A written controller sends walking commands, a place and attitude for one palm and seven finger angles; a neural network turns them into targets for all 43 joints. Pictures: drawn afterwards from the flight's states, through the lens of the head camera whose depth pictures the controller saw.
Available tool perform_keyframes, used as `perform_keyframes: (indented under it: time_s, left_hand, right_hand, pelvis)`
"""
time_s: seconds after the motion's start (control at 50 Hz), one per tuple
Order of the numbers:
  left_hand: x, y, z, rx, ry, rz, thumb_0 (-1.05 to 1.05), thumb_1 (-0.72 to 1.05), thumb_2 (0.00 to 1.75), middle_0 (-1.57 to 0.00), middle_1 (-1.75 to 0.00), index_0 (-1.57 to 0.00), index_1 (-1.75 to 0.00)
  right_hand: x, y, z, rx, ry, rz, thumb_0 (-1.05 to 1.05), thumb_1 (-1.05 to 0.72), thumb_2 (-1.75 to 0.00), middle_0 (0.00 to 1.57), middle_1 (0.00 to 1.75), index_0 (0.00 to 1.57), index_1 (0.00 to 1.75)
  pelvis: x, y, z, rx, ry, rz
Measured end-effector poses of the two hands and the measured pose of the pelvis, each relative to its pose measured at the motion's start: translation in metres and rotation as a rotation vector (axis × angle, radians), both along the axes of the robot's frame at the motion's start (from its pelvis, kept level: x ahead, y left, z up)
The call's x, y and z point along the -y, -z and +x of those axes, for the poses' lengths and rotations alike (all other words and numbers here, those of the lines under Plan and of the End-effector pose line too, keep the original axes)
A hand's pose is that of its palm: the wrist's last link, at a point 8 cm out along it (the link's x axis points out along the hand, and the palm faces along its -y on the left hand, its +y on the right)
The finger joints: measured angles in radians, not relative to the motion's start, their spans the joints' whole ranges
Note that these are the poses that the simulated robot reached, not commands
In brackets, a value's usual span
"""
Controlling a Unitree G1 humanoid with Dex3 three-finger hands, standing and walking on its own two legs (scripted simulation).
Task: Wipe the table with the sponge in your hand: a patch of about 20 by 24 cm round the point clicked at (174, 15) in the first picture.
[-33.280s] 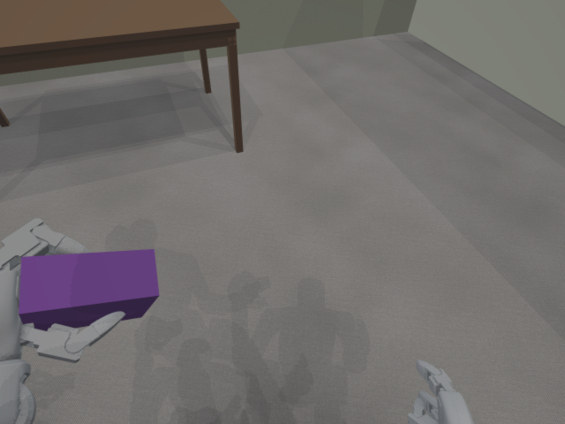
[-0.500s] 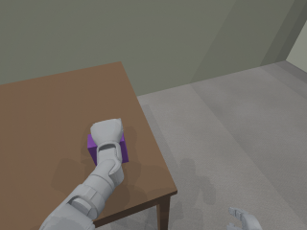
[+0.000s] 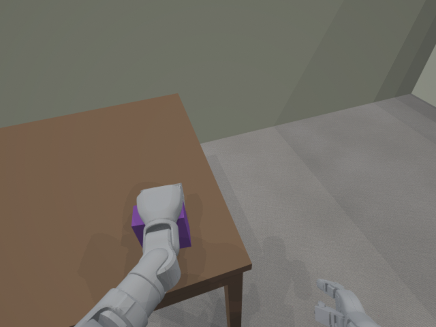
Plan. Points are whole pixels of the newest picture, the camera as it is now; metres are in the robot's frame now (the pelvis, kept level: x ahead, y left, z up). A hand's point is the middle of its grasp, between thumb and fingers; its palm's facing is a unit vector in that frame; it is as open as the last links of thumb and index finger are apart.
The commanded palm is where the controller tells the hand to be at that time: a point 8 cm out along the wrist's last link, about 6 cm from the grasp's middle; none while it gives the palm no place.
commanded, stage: wipe back along the third lane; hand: left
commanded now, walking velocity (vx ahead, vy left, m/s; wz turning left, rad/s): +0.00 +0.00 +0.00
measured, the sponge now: (165, 231) +0.32 +0.16 -0.02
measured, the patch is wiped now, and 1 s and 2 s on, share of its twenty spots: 1.00 1.00 1.00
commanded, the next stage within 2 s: slide back across to the middle lane in 0.24 s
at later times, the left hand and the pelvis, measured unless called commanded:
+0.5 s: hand (168, 228) +0.30 +0.14 +0.02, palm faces -0.01 -0.10 -1.00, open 9.4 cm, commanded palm +0.26 +0.14 +0.07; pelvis +0.00 -0.01 +0.00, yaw +0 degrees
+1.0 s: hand (140, 239) +0.27 +0.19 +0.03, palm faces -0.01 -0.13 -0.99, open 9.4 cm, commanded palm +0.23 +0.20 +0.08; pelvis +0.01 -0.02 +0.00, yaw -1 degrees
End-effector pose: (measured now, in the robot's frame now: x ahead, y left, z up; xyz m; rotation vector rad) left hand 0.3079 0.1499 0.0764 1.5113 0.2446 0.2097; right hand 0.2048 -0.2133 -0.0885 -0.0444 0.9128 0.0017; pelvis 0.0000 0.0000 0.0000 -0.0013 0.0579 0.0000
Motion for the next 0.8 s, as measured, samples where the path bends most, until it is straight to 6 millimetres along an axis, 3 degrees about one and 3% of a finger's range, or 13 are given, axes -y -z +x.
perform_keyframes:
  time_s: [0.2, 0.38, 0.8]
  left_hand:
    - [0.007, 0.000, -0.015, 0.009, 0.006, -0.005, 0.01, -0.45, 1.11, -0.74, -1.49, -0.77, -1.46]
    - [0.012, 0.002, -0.024, 0.009, 0.010, -0.013, 0.02, -0.45, 1.11, -0.73, -1.50, -0.77, -1.46]
    - [-0.017, -0.005, -0.037, 0.000, -0.054, -0.071, 0.00, -0.47, 1.10, -0.77, -1.46, -0.80, -1.42]
  right_hand:
    - [0.006, 0.002, -0.005, 0.004, 0.001, 0.014, 0.01, -0.91, -0.90, 0.20, 0.30, 0.19, 0.30]
    - [0.010, -0.002, 0.003, 0.035, -0.006, 0.015, 0.01, -0.91, -0.90, 0.20, 0.30, 0.19, 0.30]
    - [0.022, -0.013, 0.018, 0.111, 0.007, -0.008, 0.01, -0.91, -0.90, 0.20, 0.30, 0.19, 0.30]
  pelvis:
    - [0.004, 0.001, -0.003, 0.013, 0.003, 0.003]
    - [0.008, 0.001, -0.004, 0.026, 0.005, 0.007]
    - [0.016, -0.002, 0.006, 0.050, 0.021, 0.014]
